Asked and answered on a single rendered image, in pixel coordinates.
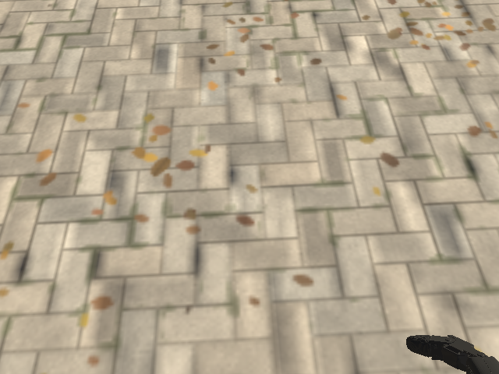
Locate robot right hand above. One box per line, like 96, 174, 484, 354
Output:
406, 335, 499, 374

